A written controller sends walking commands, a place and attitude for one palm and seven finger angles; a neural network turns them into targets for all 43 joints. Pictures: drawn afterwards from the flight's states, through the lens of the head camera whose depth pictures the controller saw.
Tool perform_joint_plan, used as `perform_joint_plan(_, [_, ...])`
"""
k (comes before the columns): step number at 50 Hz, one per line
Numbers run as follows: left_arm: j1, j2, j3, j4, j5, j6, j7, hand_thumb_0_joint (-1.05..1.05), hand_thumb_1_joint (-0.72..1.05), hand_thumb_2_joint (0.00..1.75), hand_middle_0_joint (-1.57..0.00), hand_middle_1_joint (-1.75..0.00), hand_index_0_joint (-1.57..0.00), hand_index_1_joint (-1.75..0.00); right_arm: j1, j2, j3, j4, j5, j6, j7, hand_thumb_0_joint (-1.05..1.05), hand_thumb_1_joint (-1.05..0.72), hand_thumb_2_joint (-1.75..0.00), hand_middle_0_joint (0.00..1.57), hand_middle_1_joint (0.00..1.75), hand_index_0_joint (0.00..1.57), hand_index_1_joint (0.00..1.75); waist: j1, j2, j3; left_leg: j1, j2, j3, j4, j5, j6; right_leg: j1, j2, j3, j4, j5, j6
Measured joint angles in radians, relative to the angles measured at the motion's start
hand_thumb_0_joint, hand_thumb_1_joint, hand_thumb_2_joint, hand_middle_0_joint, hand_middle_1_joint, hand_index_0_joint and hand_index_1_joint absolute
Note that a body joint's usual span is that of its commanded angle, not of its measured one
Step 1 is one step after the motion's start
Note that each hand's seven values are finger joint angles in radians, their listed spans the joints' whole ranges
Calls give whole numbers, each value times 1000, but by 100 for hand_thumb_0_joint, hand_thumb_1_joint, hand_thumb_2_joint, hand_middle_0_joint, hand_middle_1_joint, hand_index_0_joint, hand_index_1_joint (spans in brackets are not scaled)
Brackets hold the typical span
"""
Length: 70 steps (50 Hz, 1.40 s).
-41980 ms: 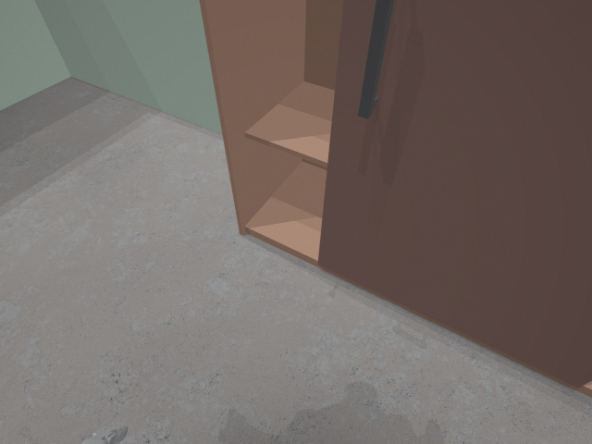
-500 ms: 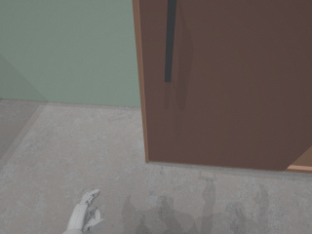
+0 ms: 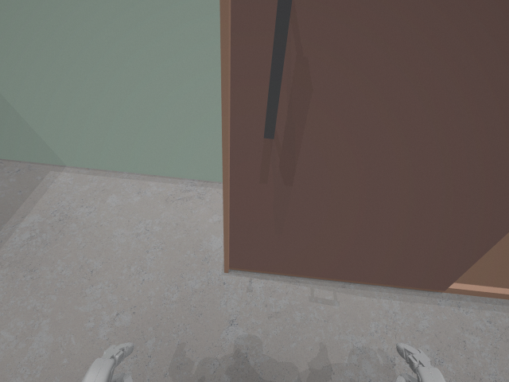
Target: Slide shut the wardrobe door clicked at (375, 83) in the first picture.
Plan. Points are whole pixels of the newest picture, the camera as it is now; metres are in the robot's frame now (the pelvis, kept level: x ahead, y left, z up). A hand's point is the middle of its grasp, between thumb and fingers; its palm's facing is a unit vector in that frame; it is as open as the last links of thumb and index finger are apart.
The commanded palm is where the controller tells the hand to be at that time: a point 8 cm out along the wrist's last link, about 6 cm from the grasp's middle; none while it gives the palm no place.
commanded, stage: let the arm hang, fingers relaxed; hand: right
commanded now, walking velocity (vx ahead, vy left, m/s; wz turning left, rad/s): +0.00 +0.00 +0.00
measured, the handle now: (276, 66) +0.68 +0.02 +0.20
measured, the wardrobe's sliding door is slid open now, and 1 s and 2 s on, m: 0.00 0.00 0.00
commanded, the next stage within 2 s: look to check the result in 0.90 s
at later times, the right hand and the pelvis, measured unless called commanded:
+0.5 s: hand out of the picture -0.02 -0.20 -0.16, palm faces -0.01 +0.97 -0.26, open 7.3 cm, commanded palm none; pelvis -0.01 +0.00 +0.01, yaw +1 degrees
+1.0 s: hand out of the picture +0.03 -0.16 -0.16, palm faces -0.02 +0.98 -0.20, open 7.3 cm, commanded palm none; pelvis +0.01 +0.01 +0.02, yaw +2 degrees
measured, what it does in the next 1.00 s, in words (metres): stands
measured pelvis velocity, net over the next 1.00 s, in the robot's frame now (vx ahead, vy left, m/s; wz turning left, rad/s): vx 0.01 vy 0.01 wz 0.03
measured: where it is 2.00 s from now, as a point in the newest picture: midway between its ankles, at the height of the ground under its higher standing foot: outside the picture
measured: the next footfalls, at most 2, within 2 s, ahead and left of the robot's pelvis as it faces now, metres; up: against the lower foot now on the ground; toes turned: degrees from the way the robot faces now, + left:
none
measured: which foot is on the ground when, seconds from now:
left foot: down 0.00-1.00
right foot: down 0.00-1.00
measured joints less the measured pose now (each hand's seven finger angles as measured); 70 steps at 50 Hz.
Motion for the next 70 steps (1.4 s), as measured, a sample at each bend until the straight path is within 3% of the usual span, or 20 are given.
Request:
perform_joint_plan(4, [56,-35,-22,55,11,28,1,1,91,89,-20,-30,-20,-30,13,77,67,229,7,22,6,1,-91,-90,20,30,20,29,4,60,44,18,-7,-4,-34,25,5,21,-7,-3,-36,23,5])
perform_joint_plan(5, [72,-45,-25,72,11,33,3,1,91,89,-20,-30,-20,-30,16,90,57,266,15,16,-6,0,-93,-90,20,30,20,29,2,71,55,23,-10,0,-51,36,7,22,-10,1,-47,31,7])
perform_joint_plan(10, [142,-79,-26,157,10,53,14,1,91,89,-20,-30,-20,-30,29,53,42,397,16,-11,-10,-2,-99,-90,21,30,21,30,-19,79,86,46,-22,15,-129,83,17,27,-20,16,-93,66,15])
perform_joint_plan(19, [183,-100,-11,234,2,51,27,1,91,89,-20,-30,-20,-30,65,42,44,548,19,-21,-16,0,-94,-90,20,30,20,29,-18,19,79,67,-21,-4,-173,106,12,55,-19,-2,-139,83,8])
perform_joint_plan(35, [130,-137,-10,278,2,30,31,1,91,89,-20,-30,-20,-30,-23,109,54,578,17,-47,-29,0,-92,-90,20,30,20,29,-12,25,52,84,-18,-25,-179,100,7,94,-15,-22,-178,87,9])
perform_joint_plan(70, [100,-140,-13,321,-4,21,45,1,92,89,-20,-30,-20,-30,-20,118,53,617,24,-56,-32,0,-91,-90,20,30,20,29,-17,34,81,147,-32,-27,-211,67,18,160,-28,-21,-212,54,24])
